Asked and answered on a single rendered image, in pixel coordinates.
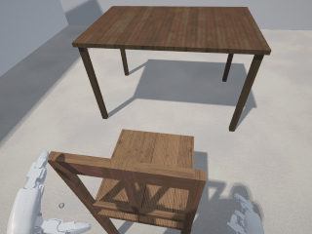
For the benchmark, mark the left robot hand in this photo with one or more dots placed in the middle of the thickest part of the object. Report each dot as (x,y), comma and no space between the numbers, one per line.
(24,218)

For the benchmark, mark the table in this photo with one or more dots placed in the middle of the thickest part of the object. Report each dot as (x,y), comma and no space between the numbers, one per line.
(193,29)

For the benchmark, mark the right robot hand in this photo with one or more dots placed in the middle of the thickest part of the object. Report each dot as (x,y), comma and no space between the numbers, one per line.
(249,220)

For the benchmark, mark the chair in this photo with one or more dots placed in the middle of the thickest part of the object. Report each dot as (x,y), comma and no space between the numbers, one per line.
(149,179)

